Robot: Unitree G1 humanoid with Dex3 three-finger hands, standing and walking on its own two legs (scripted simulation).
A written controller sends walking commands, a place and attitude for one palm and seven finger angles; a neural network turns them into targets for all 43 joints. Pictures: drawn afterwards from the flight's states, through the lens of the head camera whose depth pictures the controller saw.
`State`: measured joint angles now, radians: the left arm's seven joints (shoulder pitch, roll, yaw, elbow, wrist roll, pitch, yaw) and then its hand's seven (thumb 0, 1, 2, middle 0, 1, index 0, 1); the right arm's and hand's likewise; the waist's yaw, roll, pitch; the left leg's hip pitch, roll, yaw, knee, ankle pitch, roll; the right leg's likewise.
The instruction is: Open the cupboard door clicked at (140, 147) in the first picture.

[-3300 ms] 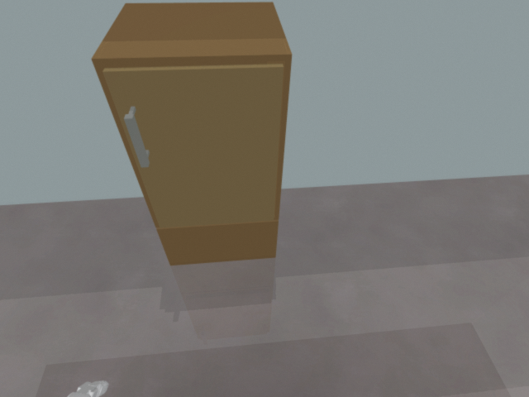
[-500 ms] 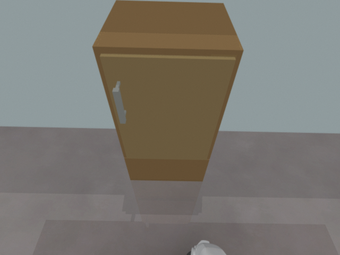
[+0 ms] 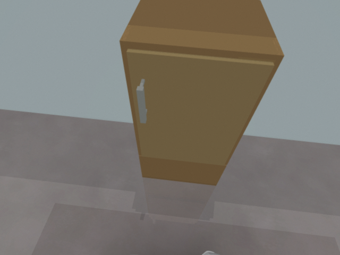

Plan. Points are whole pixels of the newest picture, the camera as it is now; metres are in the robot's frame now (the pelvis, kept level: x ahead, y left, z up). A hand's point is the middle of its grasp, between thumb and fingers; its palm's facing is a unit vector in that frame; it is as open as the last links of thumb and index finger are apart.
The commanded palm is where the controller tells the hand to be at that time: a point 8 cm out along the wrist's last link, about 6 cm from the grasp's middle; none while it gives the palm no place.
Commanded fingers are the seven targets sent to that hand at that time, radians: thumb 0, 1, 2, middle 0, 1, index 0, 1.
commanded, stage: come to a stop and stand still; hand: left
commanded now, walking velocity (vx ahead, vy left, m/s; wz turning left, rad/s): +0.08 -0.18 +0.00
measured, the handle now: (143, 102) +0.58 +0.14 -0.03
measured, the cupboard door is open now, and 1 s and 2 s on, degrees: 0 0 0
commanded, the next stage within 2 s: look again from close up in 0.86 s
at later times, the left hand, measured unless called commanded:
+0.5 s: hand out of the picture +0.01 +0.16 -0.15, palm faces -0.03 -0.98 -0.20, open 7.4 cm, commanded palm none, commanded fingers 0.00 0.90 0.90 -0.20 -0.30 -0.20 -0.30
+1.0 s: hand out of the picture -0.03 +0.11 -0.16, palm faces +0.02 -0.99 -0.16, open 7.4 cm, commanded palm none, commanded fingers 0.00 0.90 0.90 -0.20 -0.30 -0.20 -0.30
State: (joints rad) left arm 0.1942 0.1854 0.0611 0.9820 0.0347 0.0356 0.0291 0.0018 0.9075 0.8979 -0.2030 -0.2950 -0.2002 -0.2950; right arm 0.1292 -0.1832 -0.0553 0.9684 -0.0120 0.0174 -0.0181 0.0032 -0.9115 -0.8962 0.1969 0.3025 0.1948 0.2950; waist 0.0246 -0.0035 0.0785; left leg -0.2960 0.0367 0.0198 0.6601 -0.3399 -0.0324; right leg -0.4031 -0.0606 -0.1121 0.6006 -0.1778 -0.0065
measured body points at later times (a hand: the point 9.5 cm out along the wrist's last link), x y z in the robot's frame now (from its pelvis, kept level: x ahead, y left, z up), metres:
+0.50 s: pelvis -0.01 -0.02 +0.02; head +0.00 -0.03 +0.47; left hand +0.02 +0.21 -0.14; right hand -0.06 -0.25 -0.14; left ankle +0.00 +0.12 -0.72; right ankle -0.06 -0.14 -0.72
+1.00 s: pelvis -0.01 -0.04 +0.02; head +0.01 -0.05 +0.47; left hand -0.03 +0.16 -0.14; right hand -0.02 -0.26 -0.15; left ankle +0.00 +0.12 -0.72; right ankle -0.06 -0.14 -0.72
